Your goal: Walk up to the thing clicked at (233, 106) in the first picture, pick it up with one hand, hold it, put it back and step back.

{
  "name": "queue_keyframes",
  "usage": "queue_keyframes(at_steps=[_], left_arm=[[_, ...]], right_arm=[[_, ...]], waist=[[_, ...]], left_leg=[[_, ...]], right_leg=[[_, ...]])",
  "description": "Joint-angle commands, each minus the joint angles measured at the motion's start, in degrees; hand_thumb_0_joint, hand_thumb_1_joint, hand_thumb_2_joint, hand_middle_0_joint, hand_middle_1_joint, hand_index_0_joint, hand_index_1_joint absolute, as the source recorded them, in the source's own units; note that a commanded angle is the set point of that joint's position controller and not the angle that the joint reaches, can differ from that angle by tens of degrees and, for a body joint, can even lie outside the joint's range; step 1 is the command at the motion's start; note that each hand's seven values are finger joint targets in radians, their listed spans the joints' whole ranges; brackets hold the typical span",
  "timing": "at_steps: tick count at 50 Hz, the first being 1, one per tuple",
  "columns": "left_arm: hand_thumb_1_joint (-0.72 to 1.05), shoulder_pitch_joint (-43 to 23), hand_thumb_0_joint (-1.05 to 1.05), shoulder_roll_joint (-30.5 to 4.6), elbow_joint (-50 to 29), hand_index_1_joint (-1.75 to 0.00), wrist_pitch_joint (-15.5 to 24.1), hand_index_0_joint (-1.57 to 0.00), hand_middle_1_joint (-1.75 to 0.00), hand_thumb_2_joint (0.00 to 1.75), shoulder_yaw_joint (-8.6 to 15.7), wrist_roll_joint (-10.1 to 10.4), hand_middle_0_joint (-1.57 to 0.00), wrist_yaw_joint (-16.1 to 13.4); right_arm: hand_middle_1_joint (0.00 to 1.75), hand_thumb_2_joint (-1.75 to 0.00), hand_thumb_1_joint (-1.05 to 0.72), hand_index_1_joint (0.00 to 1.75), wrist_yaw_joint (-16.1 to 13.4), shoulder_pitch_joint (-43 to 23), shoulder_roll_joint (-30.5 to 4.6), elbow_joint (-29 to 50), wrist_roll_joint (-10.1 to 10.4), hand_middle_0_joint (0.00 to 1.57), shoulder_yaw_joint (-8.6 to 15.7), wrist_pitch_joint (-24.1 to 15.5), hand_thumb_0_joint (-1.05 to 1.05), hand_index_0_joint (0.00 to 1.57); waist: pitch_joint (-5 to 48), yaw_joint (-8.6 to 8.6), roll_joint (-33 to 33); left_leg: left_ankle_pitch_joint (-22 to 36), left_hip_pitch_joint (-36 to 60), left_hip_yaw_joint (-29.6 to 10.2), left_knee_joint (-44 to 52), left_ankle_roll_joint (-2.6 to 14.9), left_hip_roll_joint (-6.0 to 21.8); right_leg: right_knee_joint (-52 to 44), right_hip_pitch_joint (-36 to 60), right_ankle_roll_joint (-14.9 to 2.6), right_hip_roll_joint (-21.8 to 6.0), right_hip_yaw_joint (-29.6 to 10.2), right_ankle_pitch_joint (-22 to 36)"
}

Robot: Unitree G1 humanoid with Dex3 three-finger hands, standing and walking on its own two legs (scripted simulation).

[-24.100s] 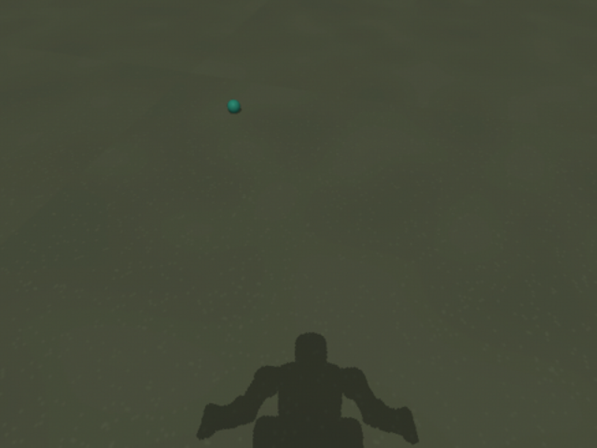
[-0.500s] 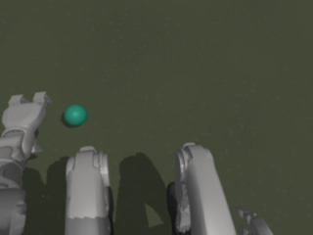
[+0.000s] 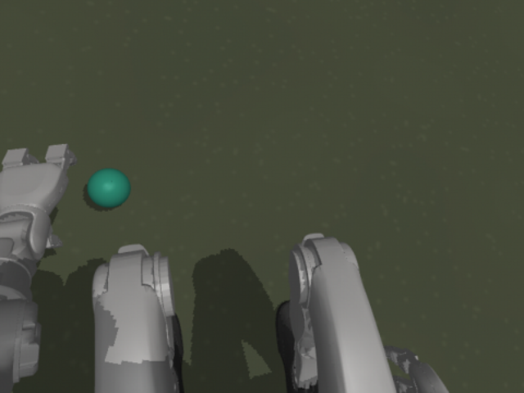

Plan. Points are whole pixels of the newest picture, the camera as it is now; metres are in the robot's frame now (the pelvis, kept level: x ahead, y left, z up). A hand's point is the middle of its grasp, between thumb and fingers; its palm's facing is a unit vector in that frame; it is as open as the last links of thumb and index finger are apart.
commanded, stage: rise first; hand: left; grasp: from above
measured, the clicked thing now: (109, 187) +0.47 +0.27 -0.30
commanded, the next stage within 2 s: approach in 1.76 s
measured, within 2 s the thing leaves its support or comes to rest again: neither
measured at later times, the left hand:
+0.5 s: hand (59, 204) +0.40 +0.31 -0.18, palm faces -0.45 -0.07 -0.89, open 14.2 cm
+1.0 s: hand (66, 197) +0.42 +0.30 -0.20, palm faces -0.44 -0.08 -0.89, open 14.3 cm
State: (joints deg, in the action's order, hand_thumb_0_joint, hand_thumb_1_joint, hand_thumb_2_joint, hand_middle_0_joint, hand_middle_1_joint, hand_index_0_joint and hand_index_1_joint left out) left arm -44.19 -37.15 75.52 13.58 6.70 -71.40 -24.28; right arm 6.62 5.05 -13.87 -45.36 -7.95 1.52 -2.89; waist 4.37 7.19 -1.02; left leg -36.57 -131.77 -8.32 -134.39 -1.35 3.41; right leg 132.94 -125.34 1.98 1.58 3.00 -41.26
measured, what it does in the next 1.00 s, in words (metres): stands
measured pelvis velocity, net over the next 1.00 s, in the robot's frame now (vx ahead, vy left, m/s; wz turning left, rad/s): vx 0.00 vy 0.00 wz -0.03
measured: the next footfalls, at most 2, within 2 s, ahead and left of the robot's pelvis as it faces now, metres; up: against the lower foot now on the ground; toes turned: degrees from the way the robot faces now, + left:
none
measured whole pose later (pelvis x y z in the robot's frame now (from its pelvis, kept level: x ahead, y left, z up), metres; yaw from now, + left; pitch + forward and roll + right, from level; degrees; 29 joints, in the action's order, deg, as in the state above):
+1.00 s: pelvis +0.00 +0.00 -0.02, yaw -1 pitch +32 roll -7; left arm -48.8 -40.2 82.4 13.3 7.3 -72.4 -26.6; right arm 7.7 5.8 -15.1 -45.5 -9.9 -1.9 -3.9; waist 2.3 10.5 -1.6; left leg -36.6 -134.6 -10.2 -138.5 -1.9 3.1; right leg 136.3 -127.9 2.1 2.2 4.1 -40.9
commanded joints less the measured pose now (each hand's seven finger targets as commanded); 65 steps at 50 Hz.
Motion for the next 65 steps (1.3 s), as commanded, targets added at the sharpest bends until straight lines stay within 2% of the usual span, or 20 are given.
queue_keyframes(at_steps=[1,4,7,12,13,20,22,25,28,30,32,44,46,47,49,51,54,56,59,65], left_arm=[[-0.54,-14.5,0.0,-14.9,-6.0,-1.01,-0.2,-0.08,-1.02,0.98,2.5,1.0,-0.07,-2.5],[-0.53,-15.3,0.0,-15.9,-7.4,-1.01,-0.2,-0.08,-1.02,0.99,3.5,0.9,-0.07,-2.9],[-0.54,-15.1,0.0,-14.3,-5.7,-1.02,-0.1,-0.07,-1.03,0.99,1.9,0.6,-0.07,-2.7],[-0.54,-15.9,0.0,-14.9,-6.4,-1.02,-0.1,-0.07,-1.03,0.99,2.3,0.6,-0.07,-3.1],[-0.61,-15.8,0.0,-15.0,-6.1,-1.01,-0.1,-0.04,-0.97,1.07,2.5,0.4,-0.07,-3.3],[-0.57,-16.2,0.0,-15.4,-5.3,-1.02,-0.2,-0.07,-1.01,1.02,2.6,0.4,-0.08,-3.9],[-0.57,-16.6,0.0,-14.8,-3.1,-1.02,-0.4,-0.07,-1.01,1.03,1.6,0.2,-0.08,-3.8],[-0.57,-17.1,0.0,-16.8,-4.7,-1.02,-0.4,-0.07,-1.01,1.02,2.9,0.6,-0.08,-4.0],[-0.57,-18.1,0.0,-15.4,-3.3,-1.02,-0.6,-0.07,-1.01,1.02,1.9,0.3,-0.08,-4.1],[-0.59,-18.3,0.0,-15.9,-3.1,-1.02,-0.6,-0.06,-1.0,1.04,2.4,0.4,-0.07,-4.1],[-0.59,-19.0,0.0,-15.2,-2.1,-1.02,-0.5,-0.05,-1.01,1.04,1.1,-0.3,-0.07,-3.9],[-0.59,-19.5,0.0,-17.7,-0.8,-1.02,-0.6,-0.06,-1.0,1.04,2.7,0.2,-0.07,-4.7],[-0.59,-20.4,0.0,-17.0,0.2,-1.02,-0.6,-0.05,-1.01,1.04,1.9,0.1,-0.07,-4.5],[-0.59,-21.9,0.0,-18.7,-1.8,-1.02,-0.4,-0.05,-1.01,1.05,3.0,0.1,-0.07,-4.7],[-0.59,-19.2,0.0,-17.7,0.9,-1.03,-0.6,-0.06,-1.01,1.04,2.3,-0.1,-0.07,-4.7],[-0.6,-20.3,0.0,-17.3,2.1,-1.03,-0.7,-0.05,-1.01,1.05,1.4,-0.3,-0.07,-4.5],[-0.6,-20.3,0.0,-19.0,-2.0,-1.04,-0.9,-0.05,-1.02,1.04,2.9,0.2,-0.07,-4.5],[-0.59,-20.5,0.0,-18.0,-0.9,-1.03,-1.3,-0.05,-1.02,1.04,2.3,0.4,-0.07,-4.3],[-0.6,-20.4,0.0,-18.6,-2.3,-1.03,-1.5,-0.05,-1.01,1.05,2.3,0.5,-0.07,-3.7],[-0.59,-20.3,0.0,-18.0,-2.4,-1.03,-1.3,-0.06,-1.02,1.04,2.0,1.0,-0.07,-2.8]], right_arm=[[0.3,-0.9,-0.91,0.3,-0.8,10.0,-12.3,1.0,-0.4,0.2,3.8,-0.4,0.0,0.2],[0.3,-0.9,-0.9,0.3,-0.7,10.1,-12.7,1.1,-0.6,0.2,3.8,-0.3,0.0,0.2],[0.3,-0.9,-0.9,0.3,-0.6,9.7,-12.4,1.0,-0.6,0.2,3.5,-0.3,0.0,0.2],[0.3,-0.9,-0.9,0.3,-0.4,10.0,-13.3,1.2,-0.6,0.2,3.5,-0.3,0.0,0.2],[0.3,-0.9,-0.91,0.3,-0.4,9.9,-13.2,1.0,-0.6,0.2,3.3,-0.3,0.0,0.2],[0.3,-0.9,-0.91,0.3,-0.3,10.0,-13.2,1.0,-0.8,0.2,2.8,-0.5,0.0,0.2],[0.3,-0.9,-0.91,0.3,-0.3,10.4,-13.5,0.9,-0.9,0.2,2.7,-0.6,0.0,0.2],[0.3,-0.9,-0.91,0.3,-0.2,10.6,-13.8,0.7,-1.1,0.2,2.6,-0.7,0.0,0.2],[0.3,-0.9,-0.91,0.3,-0.1,10.4,-13.5,0.7,-1.2,0.2,2.2,-0.7,0.0,0.2],[0.3,-0.9,-0.91,0.3,-0.2,10.1,-13.8,0.6,-1.2,0.2,2.2,-0.8,0.0,0.2],[0.3,-0.9,-0.91,0.3,-0.2,10.0,-14.0,0.6,-1.3,0.2,1.9,-0.8,0.0,0.2],[0.3,-0.9,-0.9,0.3,0.2,10.6,-14.5,0.7,-1.8,0.2,0.8,-1.2,0.0,0.2],[0.3,-0.9,-0.9,0.3,0.3,10.8,-14.6,0.6,-2.1,0.2,0.7,-1.3,0.0,0.2],[0.3,-0.9,-0.9,0.3,0.2,10.9,-14.8,0.7,-2.0,0.2,0.6,-1.2,0.0,0.2],[0.3,-0.9,-0.91,0.3,0.2,10.3,-14.3,0.7,-2.2,0.2,0.4,-1.3,0.0,0.2],[0.3,-0.9,-0.9,0.3,0.5,10.9,-14.8,0.6,-2.2,0.2,0.3,-1.5,0.0,0.2],[0.3,-0.9,-0.91,0.3,0.5,11.0,-14.8,0.7,-2.1,0.2,0.4,-1.6,0.0,0.2],[0.3,-0.9,-0.9,0.3,0.7,11.2,-15.0,0.6,-2.1,0.2,0.5,-1.6,0.0,0.2],[0.3,-0.9,-0.91,0.3,0.7,11.0,-14.9,0.8,-1.8,0.2,0.6,-1.5,0.0,0.2],[0.3,-0.9,-0.9,0.3,0.8,11.2,-14.9,1.1,-1.6,0.2,0.5,-1.2,0.0,0.2]], waist=[[37.4,-0.2,10.1],[38.3,-0.29,11.6],[37.0,0.12,12.3],[37.5,0.29,13.2],[37.4,0.2,13.7],[36.9,0.66,13.5],[35.4,1.86,10.7],[37.7,0.72,12.6],[36.3,1.94,11.9],[36.2,1.37,14.0],[35.6,2.05,13.7],[35.8,2.56,13.3],[34.3,3.59,12.9],[36.0,3.06,13.4],[35.5,2.46,14.6],[32.7,4.0,12.7],[37.0,2.3,15.4],[35.7,3.56,14.0],[36.6,2.77,15.4],[35.0,3.12,14.4]], left_leg=[[6.7,30.2,6.5,11.3,2.98,-1.5],[7.1,30.8,6.5,11.1,2.85,-1.4],[6.3,30.5,6.2,11.3,2.7,-1.5],[6.3,31.6,5.7,11.4,2.47,-1.3],[6.2,31.5,5.7,11.4,2.45,-1.4],[6.6,30.4,5.9,10.5,2.56,-1.5],[6.4,28.0,6.2,9.6,3.01,-1.5],[6.9,28.9,6.1,9.4,2.8,-1.5],[5.7,28.1,6.0,9.5,2.83,-1.5],[5.2,29.6,5.5,10.0,2.46,-1.5],[4.8,29.0,5.3,10.0,2.45,-1.4],[5.8,27.6,5.6,8.2,2.63,-1.5],[5.3,26.2,5.6,7.7,2.82,-1.4],[5.2,26.8,5.4,8.2,2.74,-1.6],[5.5,27.5,5.6,8.1,2.49,-1.6],[3.9,25.4,5.2,7.9,2.74,-1.5],[6.1,28.1,5.6,8.1,2.46,-1.6],[6.1,27.7,5.3,7.9,2.54,-1.5],[6.6,28.4,5.2,8.1,2.48,-1.4],[5.3,26.4,5.4,8.3,2.68,-1.5]], right_leg=[[-15.9,15.6,-3.64,1.4,4.5,12.0],[-15.2,15.6,-3.62,1.3,4.7,12.3],[-14.7,14.3,-3.89,1.6,5.0,11.5],[-14.0,13.3,-3.96,1.5,5.6,11.5],[-13.6,13.2,-3.97,1.5,5.7,11.4],[-13.4,13.6,-3.74,1.5,5.6,12.0],[-14.5,14.5,-3.48,1.7,5.2,12.6],[-13.8,15.1,-3.58,1.6,5.1,12.8],[-14.1,14.5,-3.6,1.8,5.5,11.7],[-12.7,12.2,-3.88,1.6,6.0,10.6],[-13.0,11.9,-3.95,1.9,6.2,10.7],[-12.4,13.3,-3.56,1.8,6.0,11.9],[-12.7,13.1,-3.37,1.9,5.9,12.0],[-12.6,13.3,-3.51,1.9,6.1,11.5],[-12.3,13.1,-3.65,2.0,6.0,11.7],[-12.4,12.0,-3.62,2.2,6.4,10.5],[-12.2,14.5,-3.61,2.1,6.1,12.5],[-11.9,13.4,-3.53,2.1,6.5,12.7],[-12.0,13.6,-3.64,2.1,6.3,13.4],[-12.7,13.6,-3.5,2.0,6.3,12.2]])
